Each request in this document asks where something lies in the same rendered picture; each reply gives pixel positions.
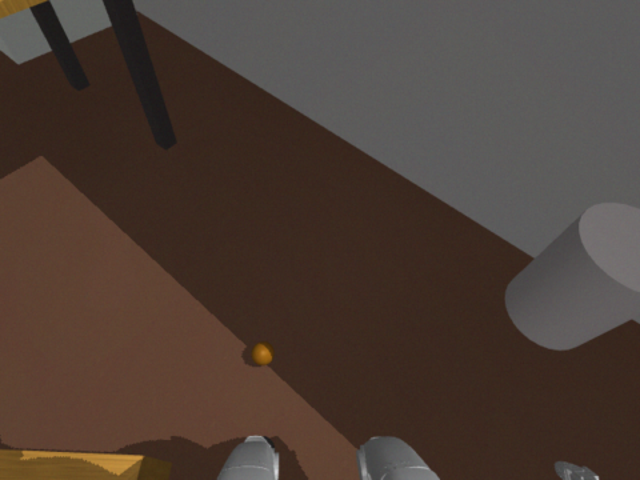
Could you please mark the table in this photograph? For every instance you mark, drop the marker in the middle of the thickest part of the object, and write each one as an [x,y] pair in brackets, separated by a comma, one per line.
[125,23]

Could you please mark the right robot hand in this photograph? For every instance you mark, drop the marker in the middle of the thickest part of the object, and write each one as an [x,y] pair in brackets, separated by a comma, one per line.
[568,471]

